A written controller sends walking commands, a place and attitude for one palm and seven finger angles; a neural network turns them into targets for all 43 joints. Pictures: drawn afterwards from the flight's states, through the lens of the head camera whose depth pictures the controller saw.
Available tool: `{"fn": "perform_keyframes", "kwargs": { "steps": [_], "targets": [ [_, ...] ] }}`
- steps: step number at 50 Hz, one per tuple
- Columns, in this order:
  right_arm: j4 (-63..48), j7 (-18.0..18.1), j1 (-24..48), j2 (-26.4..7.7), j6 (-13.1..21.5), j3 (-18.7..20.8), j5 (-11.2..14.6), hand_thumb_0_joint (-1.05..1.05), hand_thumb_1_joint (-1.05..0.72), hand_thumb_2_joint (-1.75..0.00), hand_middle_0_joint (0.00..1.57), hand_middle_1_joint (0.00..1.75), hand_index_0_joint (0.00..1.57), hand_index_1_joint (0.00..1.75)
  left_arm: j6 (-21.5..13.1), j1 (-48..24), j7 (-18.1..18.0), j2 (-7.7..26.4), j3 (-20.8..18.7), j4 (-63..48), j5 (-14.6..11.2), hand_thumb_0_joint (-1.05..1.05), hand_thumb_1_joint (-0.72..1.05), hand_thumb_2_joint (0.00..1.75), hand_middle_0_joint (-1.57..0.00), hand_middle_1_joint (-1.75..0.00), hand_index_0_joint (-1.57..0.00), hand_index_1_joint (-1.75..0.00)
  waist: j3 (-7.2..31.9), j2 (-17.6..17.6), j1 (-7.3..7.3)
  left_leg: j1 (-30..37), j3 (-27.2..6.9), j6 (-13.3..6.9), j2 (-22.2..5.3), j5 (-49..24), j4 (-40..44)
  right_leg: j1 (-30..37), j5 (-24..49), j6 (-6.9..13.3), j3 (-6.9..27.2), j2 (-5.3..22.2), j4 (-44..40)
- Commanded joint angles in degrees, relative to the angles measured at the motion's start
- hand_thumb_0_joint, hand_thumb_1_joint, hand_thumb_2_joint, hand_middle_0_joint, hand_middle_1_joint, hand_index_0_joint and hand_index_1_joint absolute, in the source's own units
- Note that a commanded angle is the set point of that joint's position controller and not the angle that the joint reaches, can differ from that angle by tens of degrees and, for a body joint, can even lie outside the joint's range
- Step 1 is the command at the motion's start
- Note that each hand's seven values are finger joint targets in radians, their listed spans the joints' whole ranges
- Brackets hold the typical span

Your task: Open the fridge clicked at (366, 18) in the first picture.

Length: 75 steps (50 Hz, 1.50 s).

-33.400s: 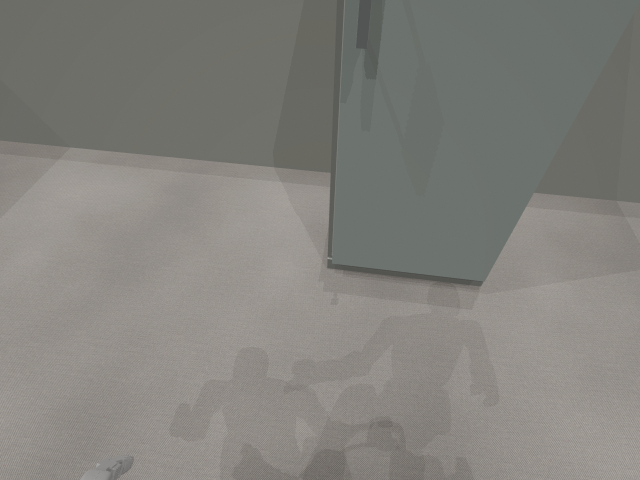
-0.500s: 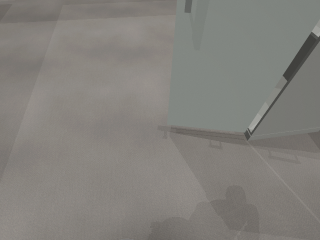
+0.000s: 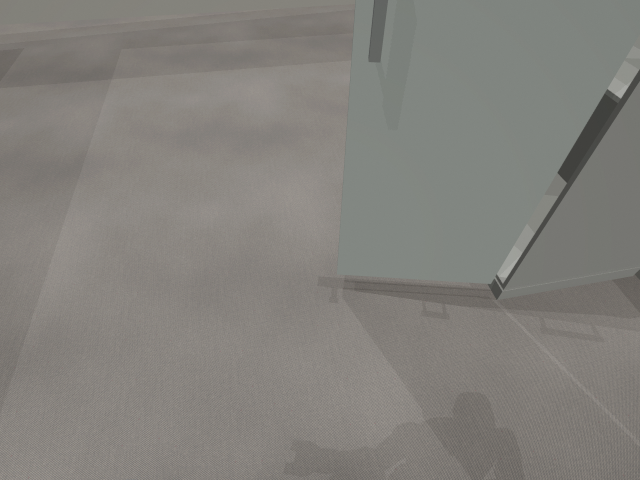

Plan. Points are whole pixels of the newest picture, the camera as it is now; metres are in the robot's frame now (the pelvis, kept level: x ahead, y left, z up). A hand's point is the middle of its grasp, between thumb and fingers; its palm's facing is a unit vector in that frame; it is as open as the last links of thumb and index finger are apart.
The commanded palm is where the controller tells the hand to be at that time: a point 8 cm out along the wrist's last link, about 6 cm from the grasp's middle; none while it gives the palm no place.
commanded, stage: let the arm hang, fingers relaxed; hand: left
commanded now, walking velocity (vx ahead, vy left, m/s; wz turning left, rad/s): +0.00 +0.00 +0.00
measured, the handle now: out of the picture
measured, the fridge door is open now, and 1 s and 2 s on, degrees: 75 75 75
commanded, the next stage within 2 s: look to check the result in 0.14 s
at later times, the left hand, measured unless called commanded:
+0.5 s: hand out of the picture +0.08 +0.26 -0.17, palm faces -0.04 -0.94 -0.33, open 7.4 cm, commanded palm none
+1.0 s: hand out of the picture +0.10 +0.26 -0.16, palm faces -0.05 -0.94 -0.33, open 7.4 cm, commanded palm none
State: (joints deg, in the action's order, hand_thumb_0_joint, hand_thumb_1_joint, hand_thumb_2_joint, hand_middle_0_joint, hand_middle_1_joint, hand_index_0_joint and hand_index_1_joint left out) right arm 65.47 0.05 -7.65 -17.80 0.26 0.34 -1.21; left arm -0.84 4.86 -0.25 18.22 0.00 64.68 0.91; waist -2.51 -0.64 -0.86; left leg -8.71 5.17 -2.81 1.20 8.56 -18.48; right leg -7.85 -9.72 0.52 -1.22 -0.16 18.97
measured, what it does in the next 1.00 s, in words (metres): stands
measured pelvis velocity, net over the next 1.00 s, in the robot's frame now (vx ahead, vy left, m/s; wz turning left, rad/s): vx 0.02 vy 0.01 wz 0.01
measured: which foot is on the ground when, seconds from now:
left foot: down 0.00-1.00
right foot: down 0.00-1.00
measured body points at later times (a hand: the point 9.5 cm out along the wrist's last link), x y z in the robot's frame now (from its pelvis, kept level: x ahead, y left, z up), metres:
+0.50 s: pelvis +0.02 +0.01 +0.00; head +0.04 +0.02 +0.45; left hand +0.08 +0.31 -0.14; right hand +0.10 -0.28 -0.13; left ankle +0.02 +0.08 -0.75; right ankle +0.01 -0.11 -0.75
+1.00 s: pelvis +0.02 +0.01 +0.00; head +0.04 +0.02 +0.45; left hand +0.10 +0.31 -0.14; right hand +0.10 -0.28 -0.13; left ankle +0.02 +0.08 -0.75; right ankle +0.01 -0.11 -0.75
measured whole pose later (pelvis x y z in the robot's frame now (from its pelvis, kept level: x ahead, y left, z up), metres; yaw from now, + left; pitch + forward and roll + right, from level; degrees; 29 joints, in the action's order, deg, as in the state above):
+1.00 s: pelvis +0.02 +0.01 +0.00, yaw +0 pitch -1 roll +0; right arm 65.5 -0.3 -4.7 -19.2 0.3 0.0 -0.8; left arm -0.8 5.3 -0.2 19.9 0.6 65.4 1.0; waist -3.4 0.7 -0.5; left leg -5.2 5.0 -3.8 2.7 8.6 -14.9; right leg -4.5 -10.1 -0.7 -1.1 1.1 16.0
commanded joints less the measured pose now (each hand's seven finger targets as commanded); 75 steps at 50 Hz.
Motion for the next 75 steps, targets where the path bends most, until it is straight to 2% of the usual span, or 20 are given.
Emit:
{"fn": "perform_keyframes", "kwargs": {
  "steps": [1,4,5,12,15,19,20,27,30,33,37,40,42,45,49,50,59,60,74,75],
  "targets": [
    [-2.61,0.63,2.4,-11.55,1.14,1.91,0.29,0.0,-0.9,-0.9,0.2,0.3,0.2,0.3,-1.07,-0.78,-0.7,11.38,-1.75,-2.61,0.05,0.0,0.9,0.9,-0.2,-0.3,-0.2,-0.3,3.95,0.01,0.31,3.32,-9.48,0.55,-9.48,-5.92,4.26,-0.35,4.21,1.65,6.92,7.09,-3.24],
    [-2.72,0.53,3.36,-12.17,1.15,1.91,0.29,0.0,-0.9,-0.9,0.2,0.3,0.2,0.3,-1.17,-1.03,-0.69,11.76,-1.73,-2.58,0.08,0.0,0.9,0.9,-0.2,-0.3,-0.2,-0.3,4.3,-0.12,0.21,4.31,-9.33,0.6,-9.42,-6.22,4.54,-0.23,4.48,1.58,6.99,7.35,-3.76],
    [-2.87,0.48,3.44,-12.41,1.14,1.96,0.4,0.0,-0.9,-0.9,0.2,0.3,0.2,0.3,-1.26,-0.98,-0.74,12.12,-1.75,-2.64,0.16,0.0,0.9,0.9,-0.2,-0.3,-0.2,-0.3,4.88,0.91,0.17,4.73,-9.38,0.56,-9.4,-7.32,4.17,0.07,5.51,1.56,7.04,7.3,-3.73],
    [-3.06,0.35,4.96,-12.99,1.03,1.96,0.39,0.0,-0.9,-0.9,0.2,0.3,0.2,0.3,-1.18,-1.25,-0.62,12.42,-1.59,-2.54,0.19,0.0,0.9,0.9,-0.2,-0.3,-0.2,-0.3,3.53,-0.29,0.06,4.82,-9.4,0.68,-9.21,-4.9,5.25,-0.36,3.57,1.45,7.05,7.54,-4.71],
    [-3.35,0.39,4.9,-13.47,1.11,2.0,0.49,0.0,-0.9,-0.9,0.2,0.3,0.2,0.3,-1.28,-0.8,-0.65,12.79,-1.6,-2.6,0.19,0.0,0.9,0.9,-0.2,-0.3,-0.2,-0.3,5.73,0.13,0.04,6.18,-9.51,0.57,-9.22,-7.24,4.58,0.83,5.35,1.55,7.01,7.61,-4.45],
    [-3.33,0.55,5.13,-13.51,1.2,1.92,0.49,0.0,-0.9,-0.9,0.2,0.3,0.2,0.3,-1.22,-0.73,-0.7,12.85,-1.56,-2.4,0.05,0.0,0.9,0.9,-0.2,-0.3,-0.2,-0.3,6.0,-0.76,0.01,7.13,-9.31,0.77,-9.38,-10.83,4.31,1.49,7.39,1.58,6.6,7.84,-4.15],
    [-3.5,0.56,4.99,-13.64,1.21,1.95,0.61,0.0,-0.9,-0.9,0.2,0.3,0.2,0.3,-1.25,-0.41,-0.72,13.04,-1.58,-2.36,0.06,0.0,0.9,0.9,-0.2,-0.3,-0.2,-0.3,6.23,0.21,0.09,7.35,-9.44,0.7,-9.38,-11.41,4.09,1.48,7.75,1.56,6.48,7.77,-4.1],
    [-3.2,0.59,5.1,-13.84,1.12,1.98,0.6,0.0,-0.9,-0.9,0.2,0.3,0.2,0.3,-1.05,-0.29,-0.71,13.19,-1.43,-1.99,-0.02,0.0,0.9,0.9,-0.2,-0.3,-0.2,-0.3,5.39,-0.45,0.07,7.43,-9.46,0.82,-9.39,-10.37,4.78,1.47,6.46,1.57,6.34,7.9,-4.43],
    [-3.3,0.62,4.92,-14.03,1.2,2.01,0.67,0.0,-0.9,-0.9,0.2,0.3,0.2,0.3,-1.1,0.03,-0.77,13.34,-1.56,-2.05,0.02,0.0,0.9,0.9,-0.2,-0.3,-0.2,-0.3,6.36,0.21,0.13,8.13,-9.53,0.81,-9.39,-12.52,4.29,2.05,7.76,1.56,6.06,7.88,-4.15],
    [-2.98,0.68,5.03,-13.92,1.21,1.92,0.63,0.0,-0.9,-0.9,0.2,0.3,0.2,0.3,-1.01,-0.21,-0.78,13.3,-1.48,-1.95,-0.05,0.0,0.9,0.9,-0.2,-0.3,-0.2,-0.3,5.25,-0.3,0.14,7.67,-9.4,1.01,-9.43,-12.92,4.63,2.0,7.8,1.58,6.1,7.94,-4.22],
    [-2.93,0.63,5.07,-13.82,1.21,2.0,0.7,0.0,-0.9,-0.9,0.2,0.3,0.2,0.3,-0.98,-0.41,-0.8,13.23,-1.45,-1.94,-0.01,0.0,0.9,0.9,-0.2,-0.3,-0.2,-0.3,4.36,0.5,0.2,7.34,-9.61,1.0,-9.38,-12.07,5.08,1.63,6.94,1.47,5.93,7.99,-4.49],
    [-3.07,0.6,4.72,-14.01,1.27,2.03,0.69,0.0,-0.9,-0.9,0.2,0.3,0.2,0.3,-1.11,-0.02,-0.82,13.41,-1.55,-2.09,0.03,0.0,0.9,0.9,-0.2,-0.3,-0.2,-0.3,5.38,0.31,0.26,7.79,-9.61,0.94,-9.34,-12.88,4.81,2.3,7.78,1.58,6.07,8.05,-4.42],
    [-2.89,0.57,4.94,-13.84,1.21,1.97,0.67,0.0,-0.9,-0.9,0.2,0.3,0.2,0.3,-1.03,-0.56,-0.77,13.36,-1.47,-2.1,-0.01,0.0,0.9,0.9,-0.2,-0.3,-0.2,-0.3,4.09,0.03,0.16,7.01,-9.53,1.09,-9.35,-10.89,5.49,1.87,6.31,1.48,6.03,8.02,-4.76],
    [-2.94,0.52,4.74,-14.07,1.26,1.98,0.69,0.0,-0.9,-0.9,0.2,0.3,0.2,0.3,-1.19,-0.29,-0.8,13.54,-1.54,-2.27,0.05,0.0,0.9,0.9,-0.2,-0.3,-0.2,-0.3,5.45,0.84,0.23,7.6,-9.56,0.9,-9.31,-11.42,5.13,2.54,7.34,1.57,6.2,8.12,-4.79],
    [-2.82,0.5,4.97,-13.88,1.27,1.97,0.62,0.0,-0.9,-0.9,0.2,0.3,0.2,0.3,-1.16,-0.76,-0.73,13.43,-1.47,-2.26,0.01,0.0,0.9,0.9,-0.2,-0.3,-0.2,-0.3,4.07,0.45,0.13,7.01,-9.54,0.98,-9.26,-10.21,5.7,1.91,6.79,1.62,6.52,8.05,-5.06],
    [-2.96,0.52,4.55,-14.06,1.3,2.01,0.69,0.0,-0.9,-0.9,0.2,0.3,0.2,0.3,-1.24,-0.35,-0.77,13.57,-1.53,-2.36,0.02,0.0,0.9,0.9,-0.2,-0.3,-0.2,-0.3,5.25,0.79,0.17,7.45,-9.62,0.93,-9.29,-11.33,5.24,2.66,7.68,1.67,6.47,8.06,-4.92],
    [-2.62,0.53,4.84,-13.87,1.32,1.87,0.68,0.0,-0.9,-0.9,0.2,0.3,0.2,0.3,-1.28,-0.61,-0.72,13.6,-1.42,-2.29,-0.08,0.0,0.9,0.9,-0.2,-0.3,-0.2,-0.3,4.57,-0.08,0.11,7.27,-9.31,0.98,-9.26,-9.98,5.56,2.58,7.49,1.76,6.86,8.29,-5.49],
    [-2.78,0.52,4.47,-14.02,1.35,1.86,0.73,0.0,-0.9,-0.9,0.2,0.3,0.2,0.3,-1.4,-0.14,-0.74,13.71,-1.48,-2.37,-0.04,0.0,0.9,0.9,-0.2,-0.3,-0.2,-0.3,5.74,0.49,0.13,7.68,-9.42,0.9,-9.25,-10.63,5.11,3.1,8.42,1.82,6.85,8.33,-5.39],
    [-2.54,0.55,4.77,-13.98,1.27,1.81,0.68,0.0,-0.9,-0.9,0.2,0.3,0.2,0.3,-1.45,-0.57,-0.71,13.64,-1.39,-2.17,-0.13,0.0,0.9,0.9,-0.2,-0.3,-0.2,-0.3,4.11,0.35,-0.04,7.23,-9.05,1.01,-9.33,-9.21,5.43,2.45,8.61,1.94,7.49,8.34,-6.03],
    [-2.71,0.52,4.26,-14.06,1.29,1.86,0.76,0.0,-0.9,-0.9,0.2,0.3,0.2,0.3,-1.56,-0.26,-0.76,13.8,-1.5,-2.23,-0.06,0.0,0.9,0.9,-0.2,-0.3,-0.2,-0.3,5.44,1.0,-0.02,7.58,-9.13,0.93,-9.35,-9.91,5.07,3.33,9.54,1.95,7.36,8.42,-5.94]
  ]
}}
